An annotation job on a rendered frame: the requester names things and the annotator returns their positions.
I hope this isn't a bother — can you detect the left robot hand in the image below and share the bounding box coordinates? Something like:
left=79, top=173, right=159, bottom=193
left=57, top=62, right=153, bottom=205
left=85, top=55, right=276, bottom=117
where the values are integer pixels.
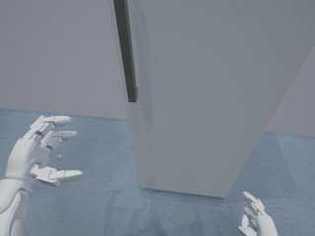
left=4, top=115, right=84, bottom=188

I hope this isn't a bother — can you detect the robot left forearm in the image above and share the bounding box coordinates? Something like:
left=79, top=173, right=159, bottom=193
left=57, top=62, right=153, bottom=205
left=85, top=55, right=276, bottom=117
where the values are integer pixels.
left=0, top=178, right=33, bottom=236

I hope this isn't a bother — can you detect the fridge door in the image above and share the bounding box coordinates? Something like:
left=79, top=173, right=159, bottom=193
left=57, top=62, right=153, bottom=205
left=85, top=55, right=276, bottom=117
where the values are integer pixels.
left=110, top=0, right=315, bottom=198

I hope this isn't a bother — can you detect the handle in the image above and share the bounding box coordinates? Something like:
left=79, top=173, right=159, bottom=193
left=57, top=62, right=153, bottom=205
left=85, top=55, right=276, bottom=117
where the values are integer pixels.
left=113, top=0, right=138, bottom=103

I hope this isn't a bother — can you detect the right robot hand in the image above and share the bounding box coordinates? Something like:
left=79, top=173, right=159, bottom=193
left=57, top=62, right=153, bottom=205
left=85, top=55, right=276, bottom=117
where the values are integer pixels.
left=238, top=192, right=279, bottom=236

